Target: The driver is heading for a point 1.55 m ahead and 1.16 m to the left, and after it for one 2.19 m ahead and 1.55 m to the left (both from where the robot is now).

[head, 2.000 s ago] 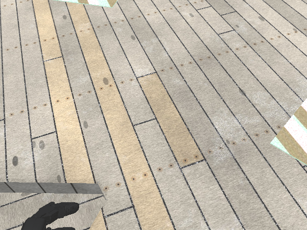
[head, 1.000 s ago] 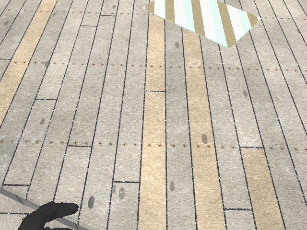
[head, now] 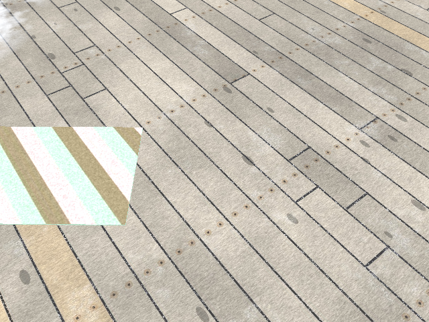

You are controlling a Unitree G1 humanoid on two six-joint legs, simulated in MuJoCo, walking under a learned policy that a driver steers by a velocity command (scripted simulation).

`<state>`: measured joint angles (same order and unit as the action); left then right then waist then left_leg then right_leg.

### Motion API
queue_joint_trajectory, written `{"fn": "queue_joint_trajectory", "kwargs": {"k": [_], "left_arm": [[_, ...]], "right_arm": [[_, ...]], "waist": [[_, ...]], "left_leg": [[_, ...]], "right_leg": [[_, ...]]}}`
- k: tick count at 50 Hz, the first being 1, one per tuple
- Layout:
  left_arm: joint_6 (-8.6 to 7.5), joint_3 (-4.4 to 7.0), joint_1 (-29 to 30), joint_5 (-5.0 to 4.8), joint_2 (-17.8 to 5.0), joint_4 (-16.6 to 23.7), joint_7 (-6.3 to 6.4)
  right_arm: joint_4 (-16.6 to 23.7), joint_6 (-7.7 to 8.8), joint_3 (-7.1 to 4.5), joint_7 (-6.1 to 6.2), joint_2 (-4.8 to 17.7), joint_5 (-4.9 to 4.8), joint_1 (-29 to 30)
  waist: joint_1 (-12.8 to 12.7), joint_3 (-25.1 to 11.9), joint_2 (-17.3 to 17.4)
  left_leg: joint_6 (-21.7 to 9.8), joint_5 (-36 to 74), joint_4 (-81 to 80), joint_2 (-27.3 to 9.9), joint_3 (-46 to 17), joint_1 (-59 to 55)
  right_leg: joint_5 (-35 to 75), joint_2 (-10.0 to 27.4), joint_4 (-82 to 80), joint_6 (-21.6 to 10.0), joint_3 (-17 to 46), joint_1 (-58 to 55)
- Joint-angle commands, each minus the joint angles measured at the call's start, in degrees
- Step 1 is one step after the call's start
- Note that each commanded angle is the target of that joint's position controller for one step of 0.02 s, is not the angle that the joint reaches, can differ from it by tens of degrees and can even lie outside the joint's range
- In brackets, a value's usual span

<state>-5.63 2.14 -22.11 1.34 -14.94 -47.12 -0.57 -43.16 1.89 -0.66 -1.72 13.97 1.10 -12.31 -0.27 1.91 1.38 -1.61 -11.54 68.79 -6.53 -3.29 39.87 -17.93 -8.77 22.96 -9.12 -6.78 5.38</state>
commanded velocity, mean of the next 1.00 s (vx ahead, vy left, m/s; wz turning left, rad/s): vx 0.19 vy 0.00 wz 0.84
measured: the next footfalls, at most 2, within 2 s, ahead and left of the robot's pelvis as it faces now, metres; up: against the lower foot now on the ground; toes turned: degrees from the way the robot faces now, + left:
left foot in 0.18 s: +0.38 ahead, +0.08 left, +0.00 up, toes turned +9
right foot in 0.60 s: +0.52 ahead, -0.07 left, +0.00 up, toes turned +41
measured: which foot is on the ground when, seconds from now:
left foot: up 0.00-0.16, down 0.18-0.60, up 0.62-0.98, down 1.00-1.00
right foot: down 0.00-0.18, up 0.20-0.58, down 0.60-1.00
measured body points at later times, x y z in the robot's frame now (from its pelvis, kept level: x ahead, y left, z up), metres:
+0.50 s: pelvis +0.29 +0.00 +0.00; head +0.33 +0.02 +0.44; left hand +0.42 +0.31 -0.07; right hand +0.54 -0.22 -0.09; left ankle +0.34 +0.07 -0.73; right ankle +0.48 -0.13 -0.69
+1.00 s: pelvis +0.34 -0.02 -0.01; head +0.35 +0.02 +0.44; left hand +0.22 +0.28 -0.11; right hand +0.67 -0.05 -0.08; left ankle +0.26 +0.05 -0.73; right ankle +0.49 -0.10 -0.73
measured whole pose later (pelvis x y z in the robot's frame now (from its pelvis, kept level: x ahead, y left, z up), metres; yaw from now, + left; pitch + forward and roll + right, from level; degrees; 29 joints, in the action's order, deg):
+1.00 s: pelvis +0.34 -0.02 -0.01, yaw +54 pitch +2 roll -2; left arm 0.4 5.4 -6.8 -0.5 -16.7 -39.9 1.9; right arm -32.7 -4.8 -4.7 -0.5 17.1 -1.4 -10.2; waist -0.2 2.0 0.0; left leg -0.6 -16.9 37.5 -3.2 2.0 20.9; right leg -13.1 7.8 31.9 3.7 -10.2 19.6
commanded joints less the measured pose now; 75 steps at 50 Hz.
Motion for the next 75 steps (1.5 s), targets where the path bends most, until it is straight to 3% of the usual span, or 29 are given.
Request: {"fn": "queue_joint_trajectory", "kwargs": {"k": [1, 3, 4, 6, 8, 9, 10, 11, 12, 14, 16, 19, 22, 28, 30, 31, 33, 35, 47, 50, 51, 52, 53, 56, 59, 64, 73, 74, 75], "left_arm": [[-2.67, 0.8, 4.9, -0.62, -4.5, 3.5, -0.2], [-3.37, 0.22, 2.1, -1.71, -4.2, 3.2, 0.5], [-2.75, 1.04, 3.8, -1.77, -6.9, 4.3, 2.97], [-1.15, 1.88, 4.0, -1.06, -11.2, 4.7, 5.45], [0.05, 2.44, 10.0, -0.68, -12.0, 7.1, 6.45], [0.03, 2.65, 21.2, -1.68, -12.2, 9.4, 5.62], [-0.34, 0.0, 15.3, -0.24, -1.1, 12.0, 3.23], [-1.13, -1.45, 0.0, -2.36, 0.0, 13.6, 1.67], [-1.12, -0.78, 0.6, -2.62, -6.4, 13.9, 0.65], [0.82, 0.25, 5.7, -0.49, -8.5, 14.8, 0.74], [3.0, 0.82, 7.9, -0.5, -9.6, 15.6, 1.38], [2.67, -0.44, 11.6, 0.51, -4.9, 15.9, 3.06], [3.25, -0.52, 14.6, -1.24, -4.3, 15.8, 3.35], [2.21, 1.7, 18.1, -1.59, -6.4, 14.4, 2.11], [2.48, 3.23, 15.4, -0.27, -10.6, 13.8, 2.34], [3.28, 3.67, 15.6, 1.96, -11.9, 14.0, 2.33], [3.91, 2.9, 18.8, 0.55, -6.0, 15.8, 3.26], [4.98, 2.55, 20.5, -0.67, -5.8, 16.1, 4.06], [5.28, 5.81, 17.3, -1.57, -11.6, 11.0, 2.75], [5.42, 5.28, 14.0, -2.27, -7.4, 8.7, 2.06], [5.64, 4.43, 13.9, 0.2, -4.5, 11.7, 1.76], [4.86, 4.51, 22.8, 0.51, -5.5, 14.9, 2.41], [4.71, 5.03, 23.6, -1.03, -7.8, 14.5, 2.8], [5.76, 5.08, 16.8, -0.47, -7.6, 9.7, 3.54], [6.21, 3.58, 12.1, -1.62, -4.5, 7.0, 2.19], [7.09, 3.35, 16.8, -2.72, -7.7, 10.5, 0.82], [7.59, 3.63, 9.2, -3.29, -5.2, 11.2, -0.59], [7.46, 4.44, 7.2, -2.81, -7.0, 11.0, -0.12], [6.99, 6.7, 5.2, -2.28, -15.3, 11.8, 0.97]], "right_arm": [[1.3, 0.18, -0.69, -0.58, 2.9, -0.24, -0.9], [2.8, 1.27, 0.21, -1.64, 0.9, -0.29, 3.7], [4.3, 3.82, -0.63, -1.57, 1.9, -3.45, 7.0], [4.3, 4.8, -2.34, -2.46, 5.7, -3.38, 2.7], [0.4, 2.81, -5.52, -2.32, 11.5, -2.5, -15.3], [-3.2, 1.62, -6.62, -0.54, 13.2, -2.47, -29.6], [-3.6, 2.0, -3.9, 0.52, 9.9, 0.9, -25.7], [2.9, 3.55, -3.35, 0.88, 11.5, 4.73, -17.3], [8.0, 2.75, -4.95, 1.37, 13.3, 2.81, -8.5], [11.5, 0.91, -4.48, 1.73, 12.0, -1.17, 1.1], [12.5, 0.58, -4.71, 1.91, 12.1, -1.14, 3.4], [11.2, -0.24, -5.51, 3.01, 12.4, -1.77, 1.5], [11.2, -2.66, -6.41, 4.38, 13.1, -2.87, 0.8], [14.3, -4.8, -6.62, 4.4, 10.5, -2.68, 3.0], [14.4, -4.98, -4.97, 3.82, 4.5, -2.11, -1.5], [16.4, -4.13, -5.6, 2.92, 8.0, -2.26, -3.3], [13.6, -4.02, -7.42, 2.46, 15.0, -2.61, -1.7], [12.8, -5.41, -6.64, 2.93, 12.3, -2.31, -2.2], [14.4, -6.07, -5.74, 1.21, 8.8, -2.49, 2.0], [11.3, -6.39, -7.95, 1.83, 11.2, -2.33, -5.8], [12.7, -5.84, -10.01, 2.84, 20.5, -2.03, -7.7], [14.5, -4.16, -9.51, 2.3, 20.1, 0.55, -6.5], [14.3, -3.08, -8.46, 2.09, 17.2, 1.21, -3.8], [14.3, -2.6, -5.07, 3.3, 8.3, -1.37, 4.9], [11.8, -1.77, -2.65, 3.49, 3.2, 0.29, 5.8], [9.6, -2.45, -4.83, 3.76, 10.0, 0.89, 3.7], [9.2, -3.66, -6.11, 4.75, 9.5, -1.88, 7.7], [8.4, -3.59, -6.16, 4.67, 8.2, -1.92, 5.6], [10.6, -3.32, -5.5, 4.52, 5.0, 0.14, 6.7]], "waist": [[2.7, 5.3, -0.8], [0.0, 4.0, -1.2], [-1.8, 0.1, -1.4], [1.0, -5.6, -4.9], [10.3, -11.1, -7.0], [21.5, -10.1, 6.4], [12.0, -8.8, 17.2], [2.9, -24.0, 13.5], [2.1, -23.3, 1.7], [-3.5, -10.8, -13.9], [-4.7, -1.5, -8.7], [-2.6, -7.3, -5.3], [-0.7, -15.3, 0.9], [0.2, -10.3, 9.2], [2.2, -13.8, -4.4], [4.8, -14.9, -18.1], [2.4, -10.7, -10.5], [2.3, -6.9, -6.1], [0.1, -8.7, -12.7], [2.9, -7.5, -3.2], [0.7, -5.2, 18.5], [5.1, -10.1, 16.6], [4.2, -9.2, 10.9], [-0.2, -9.8, 6.1], [-1.9, -10.9, 5.5], [2.7, -4.5, 7.6], [-1.1, -6.3, 4.8], [-1.4, -6.6, 0.5], [-0.2, -7.4, -16.4]], "left_leg": [[-0.7, 10.8, -13.8, 2.0, 5.4, -6.6], [-1.5, 22.6, -26.7, 3.4, 10.8, -10.8], [-0.7, 26.3, -29.0, 6.6, 10.4, -13.1], [-0.6, 30.2, -35.9, 11.6, 12.5, -18.3], [-2.4, 27.9, -34.2, 13.6, 10.5, -38.3], [-8.3, 40.5, -43.5, 7.7, 3.5, -51.5], [-10.9, 57.9, -36.9, 0.8, -9.0, -56.0], [-23.5, 58.2, -36.2, -13.4, -32.8, -65.6], [-25.4, 40.9, -42.8, -13.8, -34.5, -60.0], [-20.8, 6.2, -53.5, -7.4, -32.3, -34.2], [-20.2, 10.6, -55.7, -2.9, -29.0, -15.0], [-15.4, 32.1, -48.8, 5.9, -16.5, -13.2], [-11.6, 24.8, -45.3, 5.8, -18.5, -22.0], [-6.1, 3.9, -40.8, 7.9, -26.5, -23.5], [-1.3, -23.3, -21.0, 16.2, -15.7, -10.3], [1.7, -27.3, -8.0, 17.5, -8.7, -1.1], [5.3, -17.5, 3.8, 10.2, -5.5, 1.8], [6.5, -11.4, 8.1, 8.3, -2.3, 1.5], [2.7, -7.4, -25.5, 3.3, 7.4, -16.1], [-3.4, 3.8, -43.4, 5.2, 3.1, -32.5], [-11.9, 25.5, -45.3, -11.1, -22.9, -41.6], [-19.4, 22.0, -49.0, -14.2, -31.4, -37.3], [-17.2, 17.2, -50.1, -12.8, -24.8, -36.4], [-10.1, 19.6, -47.3, -6.7, -11.6, -30.8], [-8.7, 21.0, -47.2, -3.7, -3.0, -28.2], [-12.1, 11.3, -48.7, -9.0, -5.7, -27.8], [-7.4, 21.9, -38.5, -10.4, 0.1, -31.4], [-3.2, 13.8, -31.4, -7.0, 4.2, -27.3], [3.5, -5.8, -13.2, 1.2, 11.1, -10.8]], "right_leg": [[52.8, 12.4, -12.6, 4.9, -0.1, 9.8], [58.8, 12.9, -9.8, 5.9, -2.3, 8.0], [61.9, 13.0, -5.6, 8.5, 0.0, 5.0], [64.9, 12.9, 2.8, 12.2, -1.4, -2.0], [67.7, 12.8, 24.4, 15.1, -1.1, 6.3], [31.4, 3.5, 57.5, 18.6, -3.2, 20.0], [-22.5, -0.6, 81.0, 17.5, 3.4, 37.2], [-21.9, 1.3, 87.8, 17.4, 19.9, 43.1], [-15.0, 3.8, 82.2, 14.5, 21.1, 44.4], [-7.5, 7.2, 69.0, 11.0, 16.2, 38.8], [-7.9, 8.7, 56.5, 13.1, 16.2, 32.2], [-0.5, 6.7, 33.7, 15.4, 12.9, 24.1], [7.3, 5.3, 25.6, 16.1, 15.1, 23.5], [10.8, 4.9, 3.2, 12.3, 16.8, 15.9], [23.7, 23.2, -1.6, 3.6, 29.3, -2.5], [28.4, 33.2, -3.7, -5.5, 42.9, -3.0], [19.1, 28.3, -3.0, -4.6, 33.6, 1.2], [16.2, 22.7, -3.1, -1.3, 24.0, 6.1], [17.0, 27.1, -2.7, -0.1, 6.8, 4.7], [5.1, 22.2, 13.9, 8.6, -1.4, 15.6], [-18.4, 13.6, 35.2, 15.0, -5.4, 36.9], [-20.0, 9.3, 44.6, 14.4, 8.3, 41.9], [-14.9, 10.4, 47.9, 12.6, 9.9, 42.0], [-2.7, 12.5, 46.9, 12.4, 8.7, 35.2], [2.9, 13.3, 38.9, 13.2, 7.9, 25.3], [-3.7, 12.3, 27.1, 12.4, 5.9, 22.3], [1.3, 9.5, 10.2, 7.8, 0.9, 14.6], [11.2, 9.8, 3.6, 5.4, 5.5, 9.0], [35.6, 23.1, 0.7, -1.8, 27.4, -1.7]]}}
